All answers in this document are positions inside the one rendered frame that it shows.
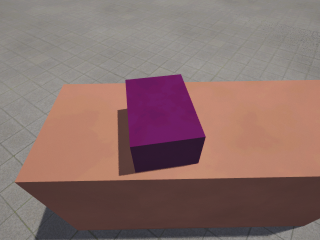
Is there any pedestal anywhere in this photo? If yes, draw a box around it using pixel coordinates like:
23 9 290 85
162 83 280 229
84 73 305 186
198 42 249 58
15 80 320 231

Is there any carton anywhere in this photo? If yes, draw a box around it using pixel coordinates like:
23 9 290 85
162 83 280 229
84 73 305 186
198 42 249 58
125 74 206 173

